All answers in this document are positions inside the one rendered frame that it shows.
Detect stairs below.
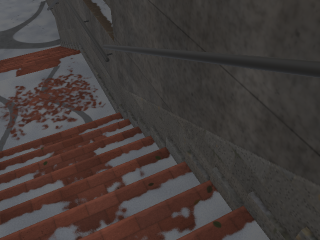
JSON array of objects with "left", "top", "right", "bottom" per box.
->
[
  {"left": 0, "top": 112, "right": 270, "bottom": 240},
  {"left": 0, "top": 46, "right": 76, "bottom": 70}
]

